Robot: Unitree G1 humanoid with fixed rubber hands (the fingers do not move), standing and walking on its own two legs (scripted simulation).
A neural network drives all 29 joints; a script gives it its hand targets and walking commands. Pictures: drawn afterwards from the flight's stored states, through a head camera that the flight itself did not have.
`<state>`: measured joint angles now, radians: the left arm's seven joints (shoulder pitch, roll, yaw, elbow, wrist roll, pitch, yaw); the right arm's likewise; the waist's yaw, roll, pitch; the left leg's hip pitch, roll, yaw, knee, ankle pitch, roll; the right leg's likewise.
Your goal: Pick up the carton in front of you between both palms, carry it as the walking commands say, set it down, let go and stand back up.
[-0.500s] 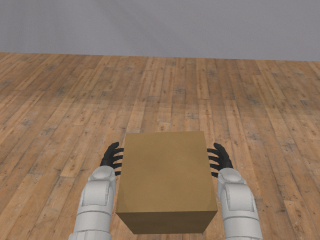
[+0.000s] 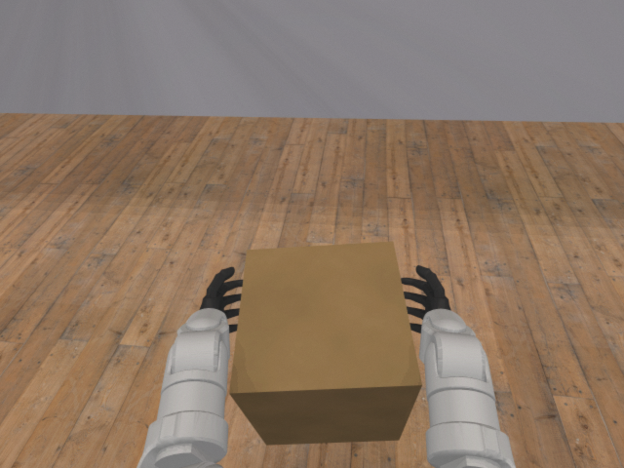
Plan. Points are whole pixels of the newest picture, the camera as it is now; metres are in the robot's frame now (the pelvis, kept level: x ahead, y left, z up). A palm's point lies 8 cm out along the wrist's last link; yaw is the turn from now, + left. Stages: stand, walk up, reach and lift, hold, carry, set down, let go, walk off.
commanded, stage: set down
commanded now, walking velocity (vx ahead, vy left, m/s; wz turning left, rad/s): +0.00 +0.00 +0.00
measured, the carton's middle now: (326, 349) +0.31 +0.00 -0.05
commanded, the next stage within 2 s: none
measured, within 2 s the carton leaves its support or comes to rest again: neither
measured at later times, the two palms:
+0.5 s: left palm (248, 359) +0.35 +0.14 -0.16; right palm (413, 363) +0.35 -0.15 -0.17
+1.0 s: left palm (269, 371) +0.40 +0.13 -0.30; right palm (409, 373) +0.40 -0.17 -0.31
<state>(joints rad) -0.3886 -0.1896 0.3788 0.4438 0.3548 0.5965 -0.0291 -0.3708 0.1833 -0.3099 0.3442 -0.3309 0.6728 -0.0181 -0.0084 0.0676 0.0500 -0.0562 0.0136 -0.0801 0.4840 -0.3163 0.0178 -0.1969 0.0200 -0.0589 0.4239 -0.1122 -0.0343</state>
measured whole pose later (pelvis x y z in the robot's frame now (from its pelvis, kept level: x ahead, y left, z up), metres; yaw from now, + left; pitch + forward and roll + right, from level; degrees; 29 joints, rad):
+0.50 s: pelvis -0.03 +0.02 -0.08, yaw +0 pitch +27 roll +2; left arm -0.58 -0.17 0.41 0.54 0.21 0.12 0.07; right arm -0.60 0.08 -0.36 0.52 -0.27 0.16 0.00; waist -0.02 0.06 0.03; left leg -1.06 -0.05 -0.04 1.05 -0.45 -0.02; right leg -1.21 -0.02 0.00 0.96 -0.21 -0.02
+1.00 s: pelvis -0.05 +0.02 -0.22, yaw +3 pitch +43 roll +6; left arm -0.82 -0.16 0.47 0.59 0.15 0.20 0.15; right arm -0.89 -0.05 -0.39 0.67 -0.25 0.25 0.04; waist -0.03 0.06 -0.17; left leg -1.72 -0.09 0.03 1.59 -0.63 -0.02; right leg -1.92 -0.03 0.07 1.50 -0.34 -0.01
